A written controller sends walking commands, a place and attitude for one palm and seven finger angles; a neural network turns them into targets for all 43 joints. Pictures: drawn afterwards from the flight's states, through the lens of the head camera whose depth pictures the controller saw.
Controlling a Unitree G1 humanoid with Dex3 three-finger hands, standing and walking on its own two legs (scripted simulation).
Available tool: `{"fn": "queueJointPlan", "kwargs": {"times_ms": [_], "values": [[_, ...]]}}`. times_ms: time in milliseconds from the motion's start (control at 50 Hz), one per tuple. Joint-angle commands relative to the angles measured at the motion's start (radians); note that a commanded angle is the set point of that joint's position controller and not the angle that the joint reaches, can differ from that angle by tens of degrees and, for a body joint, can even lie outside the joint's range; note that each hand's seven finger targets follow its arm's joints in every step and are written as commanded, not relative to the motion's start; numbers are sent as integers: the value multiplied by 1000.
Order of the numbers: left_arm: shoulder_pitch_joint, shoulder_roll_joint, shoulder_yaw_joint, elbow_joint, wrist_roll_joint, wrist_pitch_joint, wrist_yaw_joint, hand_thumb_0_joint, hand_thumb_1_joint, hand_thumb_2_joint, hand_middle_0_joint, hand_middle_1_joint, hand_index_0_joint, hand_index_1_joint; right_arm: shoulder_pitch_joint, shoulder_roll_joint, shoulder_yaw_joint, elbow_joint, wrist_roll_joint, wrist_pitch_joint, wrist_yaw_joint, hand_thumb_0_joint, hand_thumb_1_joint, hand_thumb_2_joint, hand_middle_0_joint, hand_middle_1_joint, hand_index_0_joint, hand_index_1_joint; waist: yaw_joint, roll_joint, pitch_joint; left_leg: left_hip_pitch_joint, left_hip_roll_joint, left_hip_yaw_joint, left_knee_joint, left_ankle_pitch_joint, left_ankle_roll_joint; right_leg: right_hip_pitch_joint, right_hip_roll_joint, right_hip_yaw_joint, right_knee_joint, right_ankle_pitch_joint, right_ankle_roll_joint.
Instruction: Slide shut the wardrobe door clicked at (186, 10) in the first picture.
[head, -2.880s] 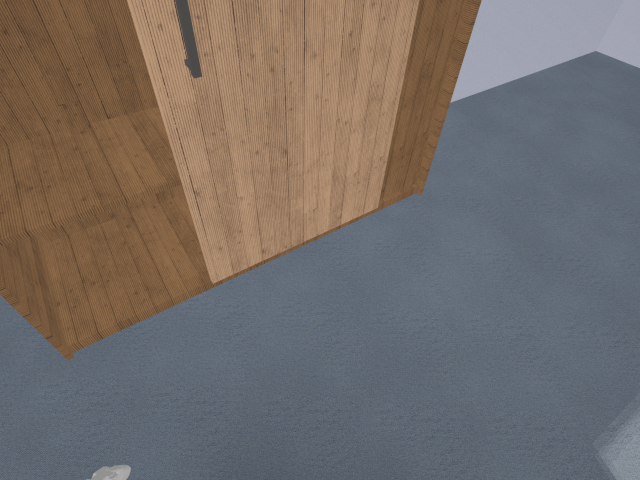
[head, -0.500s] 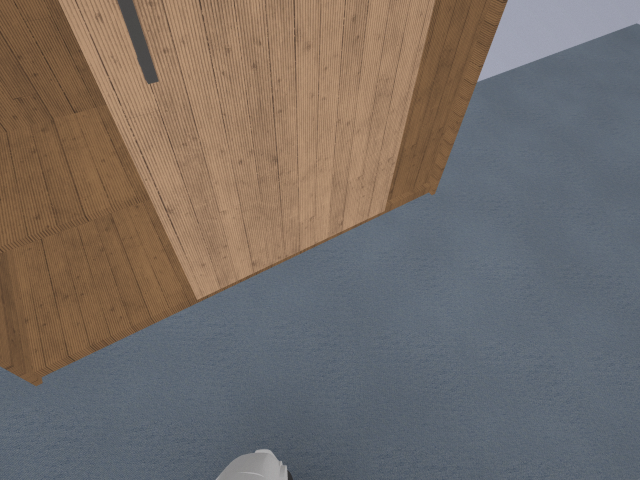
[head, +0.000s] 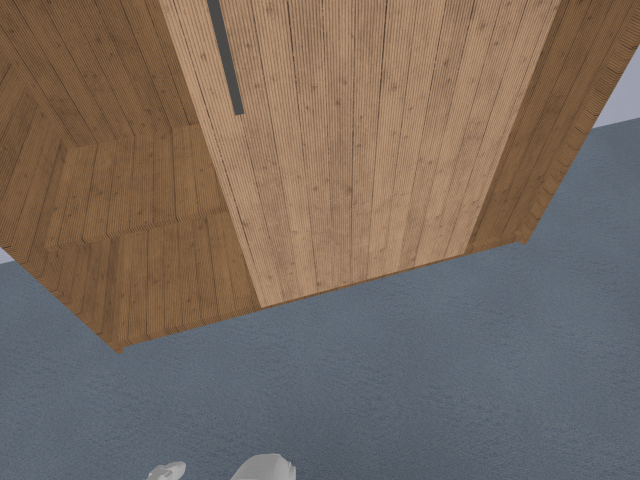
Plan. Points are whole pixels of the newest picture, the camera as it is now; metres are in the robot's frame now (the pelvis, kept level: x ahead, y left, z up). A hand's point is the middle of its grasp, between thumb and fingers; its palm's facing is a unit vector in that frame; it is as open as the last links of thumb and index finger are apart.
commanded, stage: turn to face it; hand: right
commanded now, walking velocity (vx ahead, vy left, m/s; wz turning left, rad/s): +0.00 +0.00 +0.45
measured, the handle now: (224, 49) +0.75 +0.19 +0.18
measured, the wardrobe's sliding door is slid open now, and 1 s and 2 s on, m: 0.49 0.49 0.49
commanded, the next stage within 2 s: take the last steps up to it in 0.36 s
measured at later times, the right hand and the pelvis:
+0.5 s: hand out of the picture +0.14 -0.14 -0.17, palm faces -0.21 +0.96 -0.20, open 7.4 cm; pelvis +0.01 +0.02 -0.01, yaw +13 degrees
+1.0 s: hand (392, 454) +0.19 -0.08 -0.17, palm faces -0.36 +0.92 -0.16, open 7.4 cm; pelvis +0.08 +0.06 +0.00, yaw +19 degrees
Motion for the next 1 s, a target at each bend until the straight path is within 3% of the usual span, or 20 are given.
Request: {"fn": "queueJointPlan", "kwargs": {"times_ms": [0, 100, 160, 180, 200, 220, 260, 320, 440, 500, 520, 540, 560, 600, 640, 680, 800, 900, 940, 980], "values": [[69, 192, 58, -31, 5, -15, 11, 0, 900, 900, -200, -300, -200, -300, -46, -16, 9, -79, 8, -14, 5, 0, -900, -900, 200, 300, 200, 300, 46, -203, -58, -36, 38, 43, -131, -46, -14, 157, -244, 121, -163, 453, -118], [126, 222, 78, 17, 9, -3, -1, 0, 900, 900, -200, -300, -200, -300, -83, -1, 24, -79, 7, -31, 0, 0, -900, -900, 200, 300, 200, 300, 75, -244, -80, 112, 12, 98, -395, -70, 22, 163, -268, 86, -97, 515, -107], [111, 219, 79, 24, -2, 2, -8, 0, 900, 900, -200, -300, -200, -300, 35, -35, 17, -39, 7, -53, -9, 0, -900, -900, 200, 300, 200, 300, 6, -176, -137, 373, 19, 90, -720, 218, 52, 66, -224, 4, 80, 399, -17], [139, 160, 65, 14, -12, 5, -16, 0, 900, 900, -200, -300, -200, -300, 91, -134, 2, -18, -1, -69, -23, 0, -900, -900, 200, 300, 200, 300, -12, 64, -188, 607, 209, -126, -777, 482, 117, -165, -148, -53, 274, 131, 49], [91, 97, 43, -22, -7, 15, -17, 0, 900, 900, -200, -300, -200, -300, 128, -210, -9, -4, 9, -73, -37, 0, -900, -900, 200, 300, 200, 300, -29, 224, -177, 599, 405, -324, -771, 815, 214, -340, -45, -1, 454, -340, 93], [46, 112, 43, -25, -8, 29, -1, 0, 900, 900, -200, -300, -200, -300, 142, -188, -9, 1, 14, -66, -47, 0, -900, -900, 200, 300, 200, 300, -50, 166, -167, 521, 379, -280, -760, 785, 266, -332, -43, 116, 538, -343, 80], [44, 124, 47, 1, -4, 33, 2, 0, 900, 900, -200, -300, -200, -300, 44, -137, -1, -5, 9, -60, -52, 0, -900, -900, 200, 300, 200, 300, -12, 191, -97, 438, 308, -251, -780, 608, 266, -365, -41, 153, 613, -260, 82], [108, 103, 44, 48, -1, 33, -5, 0, 900, 900, -200, -300, -200, -300, -45, -106, 8, -29, 5, -58, -52, 0, -900, -900, 200, 300, 200, 300, 36, 103, -93, 352, 237, -141, -782, 513, 231, -263, -25, 114, 521, -171, 93], [93, 88, 39, 41, -6, 24, 0, 0, 900, 900, -200, -300, -200, -300, -21, -116, 3, -7, 2, -51, -47, 0, -900, -900, 200, 300, 200, 300, 17, 117, -74, 313, 224, -226, -789, 408, 241, -155, 25, 99, 268, -156, 78], [211, 82, 30, 78, 1, 4, 3, 0, 900, 900, -200, -300, -200, -300, -44, -85, 9, 0, 12, -46, -39, 0, -900, -900, 200, 300, 200, 300, 67, 104, -99, 215, 141, -194, -748, 49, 172, 72, 39, 70, -10, -24, 64], [259, 135, 37, 88, 9, -7, 5, 0, 900, 900, -200, -300, -200, -300, -36, -37, 19, -11, 15, -39, -31, 0, -900, -900, 200, 300, 200, 300, 86, -66, -84, 78, 66, -146, -634, -136, 130, 163, -48, 201, -143, -151, 29], [306, 239, 59, 88, 24, -12, 7, 0, 900, 900, -200, -300, -200, -300, -38, 25, 29, -36, 16, -37, -19, 0, -900, -900, 200, 300, 200, 300, 110, -352, -29, -87, -67, 18, -362, -217, 68, 159, -287, 529, -320, -425, -59], [297, 273, 65, 82, 23, -16, 12, 0, 900, 900, -200, -300, -200, -300, -96, -7, 20, -63, -1, -41, -13, 0, -900, -900, 200, 300, 200, 300, 121, -349, 41, -150, -36, -12, -174, -190, 65, 58, -396, 694, -428, -558, -123], [212, 190, 43, 71, 16, -31, 13, 0, 900, 900, -200, -300, -200, -300, -87, -35, 8, -33, -12, -55, 6, 0, -900, -900, 200, 300, 200, 300, 74, -175, 78, -137, 24, -41, -24, -42, 67, -9, -323, 569, -416, -467, -116], [167, 152, 33, 70, 14, -45, 14, 0, 900, 900, -200, -300, -200, -300, -20, -1, 12, 11, -9, -56, 16, 0, -900, -900, 200, 300, 200, 300, 38, -158, 74, -118, 36, -21, 5, 69, 48, 9, -242, 367, -385, -270, -86], [202, 133, 32, 92, 10, -54, 14, 0, 900, 900, -200, -300, -200, -300, 3, 19, 20, 30, -5, -54, 16, 0, -900, -900, 200, 300, 200, 300, 41, -174, 57, -108, 43, 0, -22, 123, 39, 43, -204, 269, -368, -161, -80], [329, 115, 41, 165, 10, -60, 12, 0, 900, 900, -200, -300, -200, -300, -71, 43, 35, 32, -3, -60, 16, 0, -900, -900, 200, 300, 200, 300, 83, -165, 57, -145, 91, 44, -213, 134, 23, 180, -240, 225, -360, 14, -114], [338, 122, 49, 200, 19, -51, 1, 0, 900, 900, -200, -300, -200, -300, -130, 61, 45, 45, 3, -80, 15, 0, -900, -900, 200, 300, 200, 300, 98, -216, 67, 5, 75, 107, -445, 70, 38, 130, -235, 172, -313, 85, -112], [313, 132, 54, 204, 20, -47, 0, 0, 900, 900, -200, -300, -200, -300, -86, 67, 40, 68, 6, -91, 13, 0, -900, -900, 200, 300, 200, 300, 73, -230, 39, 108, 51, 131, -531, 80, 50, 116, -229, 152, -258, 111, -99], [293, 116, 51, 212, 11, -43, -4, 0, 900, 900, -200, -300, -200, -300, 68, 33, 28, 135, 3, -107, 5, 0, -900, -900, 200, 300, 200, 300, -2, -145, -34, 385, 8, 161, -679, 167, 69, 28, -166, 89, -78, 134, -48]]}}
